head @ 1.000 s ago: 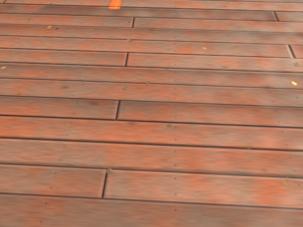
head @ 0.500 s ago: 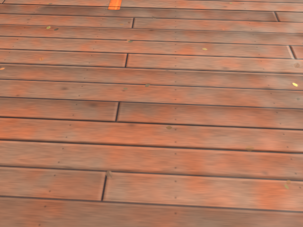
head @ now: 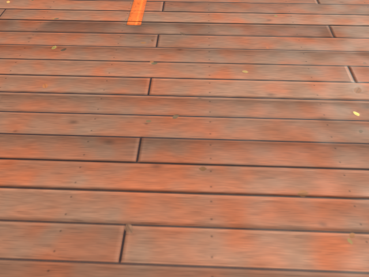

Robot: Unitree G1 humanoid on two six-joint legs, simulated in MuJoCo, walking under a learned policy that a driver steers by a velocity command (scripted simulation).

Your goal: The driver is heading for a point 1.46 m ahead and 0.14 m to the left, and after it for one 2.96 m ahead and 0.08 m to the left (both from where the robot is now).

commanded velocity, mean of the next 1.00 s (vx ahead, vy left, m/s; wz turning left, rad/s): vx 0.46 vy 0.00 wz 0.00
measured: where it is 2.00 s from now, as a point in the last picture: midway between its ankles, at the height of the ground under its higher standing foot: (209, 159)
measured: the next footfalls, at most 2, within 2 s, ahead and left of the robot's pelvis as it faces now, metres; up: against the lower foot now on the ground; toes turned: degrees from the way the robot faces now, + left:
right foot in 0.18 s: +0.12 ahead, -0.13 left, +0.00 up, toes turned +0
left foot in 0.68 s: +0.51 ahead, +0.03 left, +0.00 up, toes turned +1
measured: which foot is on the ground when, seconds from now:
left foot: down 0.00-0.18, up 0.20-0.66, down 0.68-1.00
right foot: up 0.00-0.16, down 0.18-0.70, up 0.72-1.00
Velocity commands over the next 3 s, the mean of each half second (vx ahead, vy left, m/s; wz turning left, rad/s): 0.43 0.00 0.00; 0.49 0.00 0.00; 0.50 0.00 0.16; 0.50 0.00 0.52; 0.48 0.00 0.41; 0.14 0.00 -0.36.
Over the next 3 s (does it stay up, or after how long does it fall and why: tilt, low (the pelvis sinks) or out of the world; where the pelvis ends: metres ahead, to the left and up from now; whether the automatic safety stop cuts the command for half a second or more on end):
stays up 1.35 0.12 0.02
